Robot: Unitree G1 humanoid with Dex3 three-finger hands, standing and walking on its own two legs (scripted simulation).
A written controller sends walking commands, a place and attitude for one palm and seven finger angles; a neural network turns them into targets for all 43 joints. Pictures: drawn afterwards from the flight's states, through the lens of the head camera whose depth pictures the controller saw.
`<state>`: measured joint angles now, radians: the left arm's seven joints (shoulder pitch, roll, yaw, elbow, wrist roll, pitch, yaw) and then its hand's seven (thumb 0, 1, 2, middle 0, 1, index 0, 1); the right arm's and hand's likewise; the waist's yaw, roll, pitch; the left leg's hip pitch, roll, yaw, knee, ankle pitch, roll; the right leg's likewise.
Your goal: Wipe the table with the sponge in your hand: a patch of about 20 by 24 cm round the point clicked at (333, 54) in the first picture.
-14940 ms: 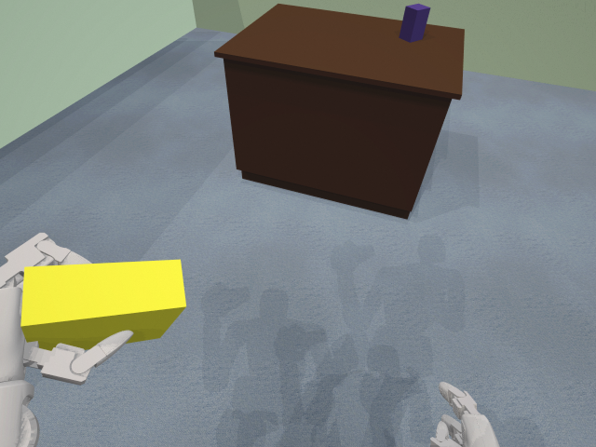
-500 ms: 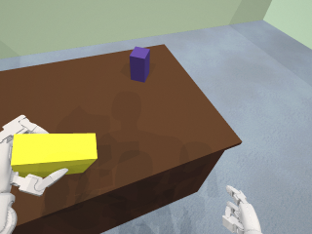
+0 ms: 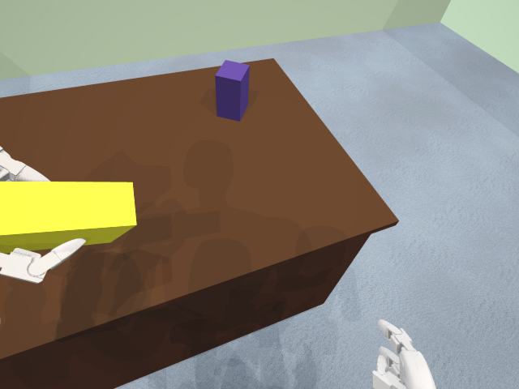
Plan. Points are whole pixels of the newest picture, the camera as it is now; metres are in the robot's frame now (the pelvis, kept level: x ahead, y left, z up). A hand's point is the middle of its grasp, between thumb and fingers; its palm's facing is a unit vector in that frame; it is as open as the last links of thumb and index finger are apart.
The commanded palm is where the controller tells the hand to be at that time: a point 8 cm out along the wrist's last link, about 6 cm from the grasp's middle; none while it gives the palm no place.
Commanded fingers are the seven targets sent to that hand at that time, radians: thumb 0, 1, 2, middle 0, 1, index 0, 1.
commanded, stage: come to a stop and stand still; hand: left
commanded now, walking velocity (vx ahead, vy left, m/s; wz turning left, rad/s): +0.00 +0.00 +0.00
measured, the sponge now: (83, 217) +0.26 +0.25 +0.15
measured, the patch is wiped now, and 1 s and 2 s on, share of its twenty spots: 0.00 0.00 0.00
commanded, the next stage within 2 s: look again from close up in 0.78 s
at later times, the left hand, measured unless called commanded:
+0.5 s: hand (62, 225) +0.24 +0.26 +0.16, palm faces +0.39 -0.86 -0.32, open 9.5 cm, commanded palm +0.18 +0.30 +0.17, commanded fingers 0.00 0.10 1.30 -1.20 -1.60 -1.20 -1.60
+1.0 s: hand (63, 227) +0.24 +0.26 +0.16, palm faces +0.38 -0.84 -0.38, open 9.5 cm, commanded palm +0.18 +0.29 +0.17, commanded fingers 0.00 0.10 1.30 -1.20 -1.60 -1.20 -1.60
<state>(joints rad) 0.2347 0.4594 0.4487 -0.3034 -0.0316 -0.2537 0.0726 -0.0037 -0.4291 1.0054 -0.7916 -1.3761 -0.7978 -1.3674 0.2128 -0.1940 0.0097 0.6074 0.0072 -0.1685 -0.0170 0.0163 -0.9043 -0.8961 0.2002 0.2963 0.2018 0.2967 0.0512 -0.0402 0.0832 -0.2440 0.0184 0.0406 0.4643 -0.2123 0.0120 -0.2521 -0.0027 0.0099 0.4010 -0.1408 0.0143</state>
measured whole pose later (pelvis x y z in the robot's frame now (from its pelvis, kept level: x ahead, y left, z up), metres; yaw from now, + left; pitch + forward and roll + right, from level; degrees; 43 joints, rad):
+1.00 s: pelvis +0.03 +0.01 +0.00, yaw +1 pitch +0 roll -1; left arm 0.43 0.37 0.36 -0.47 -0.04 -0.22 0.10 0.00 -0.43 1.01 -0.79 -1.38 -0.80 -1.37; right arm 0.18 -0.19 0.01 0.59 0.01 -0.14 -0.04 0.02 -0.90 -0.90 0.20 0.30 0.20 0.30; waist 0.03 -0.03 0.07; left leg -0.20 0.01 0.03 0.44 -0.24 0.02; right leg -0.19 -0.01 0.00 0.37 -0.17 0.03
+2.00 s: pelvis +0.01 +0.01 -0.01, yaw +4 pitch +1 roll +0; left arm 0.42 0.46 0.39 -0.55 -0.07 -0.26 0.12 0.00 -0.43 1.01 -0.79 -1.38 -0.80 -1.37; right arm 0.17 -0.21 0.01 0.62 0.01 -0.20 0.02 0.02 -0.90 -0.90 0.20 0.30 0.20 0.30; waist 0.06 -0.08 0.08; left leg -0.29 -0.03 -0.01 0.54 -0.26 0.03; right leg -0.29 -0.05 -0.02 0.51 -0.23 0.04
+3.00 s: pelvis -0.02 +0.00 +0.00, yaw +2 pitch -1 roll -1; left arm 0.44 0.37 0.35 -0.45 -0.05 -0.21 0.09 0.00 -0.43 1.01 -0.79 -1.38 -0.80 -1.37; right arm 0.22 -0.21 0.03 0.58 0.02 -0.19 -0.04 0.02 -0.90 -0.90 0.20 0.30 0.20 0.30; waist 0.02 -0.02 0.05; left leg -0.26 0.00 0.01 0.45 -0.18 0.01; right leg -0.25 -0.01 -0.01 0.39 -0.12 0.02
